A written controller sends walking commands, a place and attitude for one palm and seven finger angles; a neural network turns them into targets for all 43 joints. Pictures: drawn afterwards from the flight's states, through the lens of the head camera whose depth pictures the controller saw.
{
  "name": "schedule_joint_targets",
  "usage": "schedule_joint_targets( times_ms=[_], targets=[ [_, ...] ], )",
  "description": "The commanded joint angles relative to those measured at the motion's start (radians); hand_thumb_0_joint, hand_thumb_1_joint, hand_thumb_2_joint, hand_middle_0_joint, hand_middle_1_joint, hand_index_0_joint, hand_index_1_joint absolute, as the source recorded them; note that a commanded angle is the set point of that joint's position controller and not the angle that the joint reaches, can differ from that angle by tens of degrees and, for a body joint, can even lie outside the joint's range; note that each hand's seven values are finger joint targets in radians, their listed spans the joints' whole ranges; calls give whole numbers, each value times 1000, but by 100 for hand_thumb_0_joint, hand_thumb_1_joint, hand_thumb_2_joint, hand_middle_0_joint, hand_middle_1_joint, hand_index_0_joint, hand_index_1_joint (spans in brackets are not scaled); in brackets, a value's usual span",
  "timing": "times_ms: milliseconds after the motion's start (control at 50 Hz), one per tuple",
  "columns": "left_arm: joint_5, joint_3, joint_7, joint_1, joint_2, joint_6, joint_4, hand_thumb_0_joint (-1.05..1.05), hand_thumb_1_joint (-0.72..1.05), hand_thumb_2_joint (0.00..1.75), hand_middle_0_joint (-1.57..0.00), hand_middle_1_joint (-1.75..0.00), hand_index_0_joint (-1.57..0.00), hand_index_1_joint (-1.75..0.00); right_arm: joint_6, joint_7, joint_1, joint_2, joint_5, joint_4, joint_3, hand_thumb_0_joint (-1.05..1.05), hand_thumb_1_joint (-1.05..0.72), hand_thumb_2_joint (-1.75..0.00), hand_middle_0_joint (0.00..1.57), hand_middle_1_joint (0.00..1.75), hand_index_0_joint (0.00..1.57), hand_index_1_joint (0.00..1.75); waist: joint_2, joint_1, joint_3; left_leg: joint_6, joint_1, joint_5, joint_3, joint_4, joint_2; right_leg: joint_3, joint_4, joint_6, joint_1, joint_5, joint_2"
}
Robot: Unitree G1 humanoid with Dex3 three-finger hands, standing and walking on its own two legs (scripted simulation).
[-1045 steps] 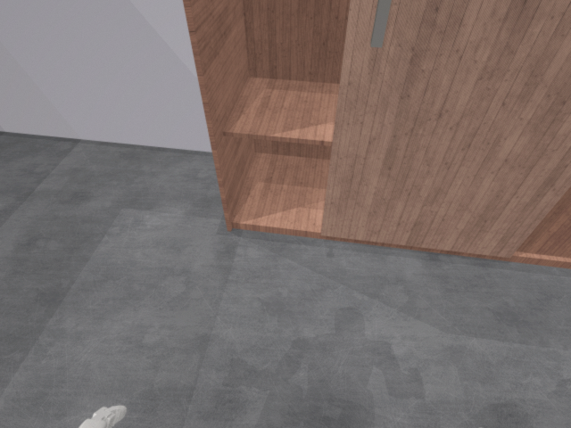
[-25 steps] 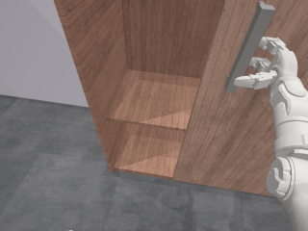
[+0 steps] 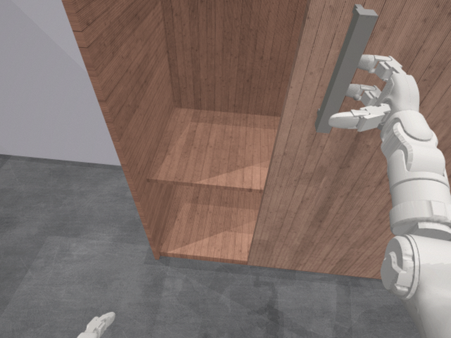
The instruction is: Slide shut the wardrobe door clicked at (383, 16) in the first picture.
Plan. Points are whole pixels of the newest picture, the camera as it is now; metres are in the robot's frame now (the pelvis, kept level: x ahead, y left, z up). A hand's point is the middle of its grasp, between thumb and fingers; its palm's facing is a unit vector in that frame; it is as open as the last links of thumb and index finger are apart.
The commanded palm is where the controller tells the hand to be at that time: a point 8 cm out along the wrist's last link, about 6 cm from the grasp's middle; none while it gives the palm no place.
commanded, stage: slide the fingers in behind the handle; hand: right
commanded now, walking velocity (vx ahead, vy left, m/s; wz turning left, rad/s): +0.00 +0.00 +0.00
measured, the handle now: (338, 74) +0.54 -0.14 +0.23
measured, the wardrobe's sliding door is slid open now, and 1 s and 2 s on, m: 0.41 0.41 0.41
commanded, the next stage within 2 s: move the hooked fingers beside the handle in 0.18 s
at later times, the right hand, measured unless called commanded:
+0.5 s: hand (354, 97) +0.47 -0.16 +0.23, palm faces +0.04 +1.00 +0.02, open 13.9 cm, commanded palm +0.45 -0.19 +0.22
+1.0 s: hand (360, 97) +0.47 -0.17 +0.23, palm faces +0.03 +1.00 +0.01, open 14.0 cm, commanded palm +0.44 -0.21 +0.22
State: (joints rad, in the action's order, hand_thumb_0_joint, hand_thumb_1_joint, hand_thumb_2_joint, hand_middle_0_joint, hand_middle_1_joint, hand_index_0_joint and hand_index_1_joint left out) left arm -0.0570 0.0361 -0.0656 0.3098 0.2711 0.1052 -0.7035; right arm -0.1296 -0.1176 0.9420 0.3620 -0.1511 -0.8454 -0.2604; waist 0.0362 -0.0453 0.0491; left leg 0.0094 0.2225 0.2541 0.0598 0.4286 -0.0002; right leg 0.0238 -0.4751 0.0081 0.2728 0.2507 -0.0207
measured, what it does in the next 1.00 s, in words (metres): stands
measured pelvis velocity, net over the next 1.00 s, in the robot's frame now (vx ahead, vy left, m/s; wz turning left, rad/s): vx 0.00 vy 0.00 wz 0.02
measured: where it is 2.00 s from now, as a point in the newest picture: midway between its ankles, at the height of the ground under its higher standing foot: outside the picture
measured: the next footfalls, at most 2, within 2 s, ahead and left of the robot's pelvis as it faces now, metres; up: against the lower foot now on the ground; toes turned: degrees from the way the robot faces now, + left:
none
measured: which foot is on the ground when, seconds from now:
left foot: down 0.00-1.00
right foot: down 0.00-1.00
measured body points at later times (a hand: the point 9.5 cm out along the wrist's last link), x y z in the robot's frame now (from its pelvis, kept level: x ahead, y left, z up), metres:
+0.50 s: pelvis +0.00 +0.00 +0.00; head +0.01 +0.00 +0.45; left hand +0.06 +0.26 -0.12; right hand +0.46 -0.21 +0.23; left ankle -0.02 +0.11 -0.74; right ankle +0.00 -0.11 -0.74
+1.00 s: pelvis +0.00 +0.00 +0.00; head +0.01 +0.00 +0.45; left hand +0.08 +0.25 -0.11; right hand +0.46 -0.22 +0.23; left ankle -0.02 +0.11 -0.74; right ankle +0.00 -0.11 -0.74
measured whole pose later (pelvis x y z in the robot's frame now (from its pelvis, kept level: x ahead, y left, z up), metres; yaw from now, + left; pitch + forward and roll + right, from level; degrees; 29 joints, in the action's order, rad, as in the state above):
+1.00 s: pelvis +0.00 +0.00 +0.00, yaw +1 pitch +3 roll +1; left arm -0.05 0.04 -0.06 0.33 0.27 0.12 -0.70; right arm -0.11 -0.14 0.91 0.39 -0.14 -0.82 -0.30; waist 0.04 -0.06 0.05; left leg 0.00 0.22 0.25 0.04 0.42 0.00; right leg 0.04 -0.46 0.01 0.27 0.25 -0.02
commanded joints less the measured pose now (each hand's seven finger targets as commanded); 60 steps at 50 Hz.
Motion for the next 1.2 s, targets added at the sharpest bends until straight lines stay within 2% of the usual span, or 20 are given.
schedule_joint_targets(
  times_ms=[0,40,180,260,360,380,440,500,540,600,620,700,720,780,800,860,940,960,1080,1180],
  targets=[
    [-1,-49,-7,0,128,43,98,0,90,90,-20,-30,-20,-30,66,3,602,177,2,201,-2,0,50,-30,30,120,30,120,-6,-43,275,13,5,-301,-30,-40,-15,-28,22,40,-188,-263,23],
    [-1,-48,-6,5,124,48,95,0,90,90,-20,-30,-20,-30,74,4,603,147,10,186,27,0,50,-30,30,120,30,120,-4,-49,277,12,20,-283,-28,-40,-16,-31,19,40,-194,-253,23],
    [4,-52,-7,43,130,65,65,0,90,90,-20,-30,-20,-30,105,2,652,137,1,123,32,0,50,-30,30,120,30,120,-33,-66,279,11,33,-245,-26,-44,-18,-41,20,38,-182,-223,22],
    [4,-52,-2,46,126,82,66,0,90,90,-20,-30,-20,-30,121,4,654,124,10,139,40,0,50,-30,30,120,30,120,20,-59,310,14,44,-244,-27,-38,-21,-44,18,34,-208,-235,22],
    [6,-55,2,49,129,94,65,0,90,90,-20,-30,-20,-30,137,2,638,127,1,173,32,0,50,-30,30,120,30,120,4,-56,325,15,36,-258,-21,-35,-25,-50,20,32,-226,-258,18],
    [7,-57,2,53,134,90,62,0,90,90,-20,-30,-20,-30,136,4,602,155,0,152,8,0,50,-30,30,120,30,120,-21,-44,321,16,16,-260,-22,-36,-23,-47,18,35,-203,-259,18],
    [3,-55,0,53,135,91,62,0,90,90,-20,-30,-20,-30,131,3,630,162,5,143,9,0,50,-30,30,120,30,120,-32,-54,281,13,32,-242,-20,-36,-24,-46,29,36,-182,-231,17],
    [5,-54,5,46,132,93,70,0,90,90,-20,-30,-20,-30,139,11,624,182,20,195,-3,0,50,-30,30,120,30,120,56,-41,311,19,33,-259,-22,-29,-22,-48,22,29,-220,-270,17],
    [7,-56,6,49,132,94,74,0,90,90,-20,-30,-20,-30,136,13,585,188,15,208,-19,0,50,-30,30,120,30,120,17,-35,337,19,15,-293,-19,-25,-24,-50,18,29,-236,-309,13],
    [2,-54,0,40,138,82,76,0,90,90,-20,-30,-20,-30,118,0,557,194,-4,158,-29,0,50,-30,30,120,30,120,-65,-36,280,14,-2,-288,-20,-33,-26,-39,28,37,-178,-267,14],
    [2,-57,-1,41,140,82,80,0,90,90,-20,-30,-20,-30,119,-1,574,220,-1,179,-45,0,50,-30,30,120,30,120,-59,-33,297,14,-8,-283,-21,-32,-25,-41,31,36,-181,-263,14],
    [2,-52,2,29,130,79,95,0,90,90,-20,-30,-20,-30,124,6,562,226,23,236,-38,0,50,-30,30,120,30,120,33,-26,309,20,3,-299,-22,-28,-22,-43,25,31,-221,-311,14],
    [1,-50,3,25,126,79,95,0,90,90,-20,-30,-20,-30,116,6,545,193,20,220,-18,0,50,-30,30,120,30,120,33,-27,294,19,10,-294,-19,-29,-23,-41,26,29,-216,-306,13],
    [4,-54,-2,36,139,66,90,0,90,90,-20,-30,-20,-30,100,5,516,259,10,175,-77,0,50,-30,30,120,30,120,-38,-20,288,18,-19,-301,-18,-33,-23,-38,30,34,-182,-294,13],
    [1,-54,-3,30,138,65,100,0,90,90,-20,-30,-20,-30,99,-1,533,251,9,207,-63,0,50,-30,30,120,30,120,-40,-24,311,17,-29,-325,-21,-27,-23,-38,30,35,-195,-313,13],
    [1,-54,-1,19,130,67,110,0,90,90,-20,-30,-20,-30,100,-7,539,235,13,254,-50,0,50,-30,30,120,30,120,8,-22,340,17,-30,-348,-24,-26,-21,-35,22,33,-229,-341,15],
    [-1,-55,-4,13,132,55,119,0,90,90,-20,-30,-20,-30,95,-17,488,279,5,268,-88,0,50,-30,30,120,30,120,-35,-13,337,15,-63,-380,-26,-30,-23,-28,25,38,-212,-351,15],
    [-2,-53,-4,11,130,53,120,0,90,90,-20,-30,-20,-30,89,-22,487,255,4,268,-67,0,50,-30,30,120,30,120,-19,-16,327,16,-58,-382,-24,-29,-23,-27,27,38,-213,-356,15],
    [-6,-51,-7,7,134,34,121,0,90,90,-20,-30,-20,-30,51,-38,471,253,4,235,-51,0,50,-30,30,120,30,120,-3,-21,271,18,-34,-342,-22,-45,-20,-24,28,39,-188,-314,19],
    [-3,-52,-13,12,137,34,126,0,90,90,-20,-30,-20,-30,72,-49,511,294,-1,274,-72,0,50,-30,30,120,30,120,-6,-23,316,19,-54,-366,-25,-39,-20,-31,24,41,-209,-339,22]
  ],
)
